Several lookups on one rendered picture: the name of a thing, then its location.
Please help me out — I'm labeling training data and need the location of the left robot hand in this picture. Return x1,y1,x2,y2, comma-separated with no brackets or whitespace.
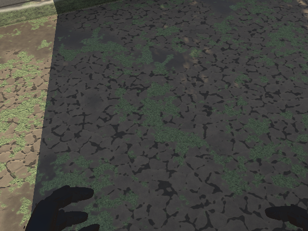
23,185,100,231

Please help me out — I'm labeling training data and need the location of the right robot hand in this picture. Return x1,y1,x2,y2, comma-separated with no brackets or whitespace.
265,204,308,231

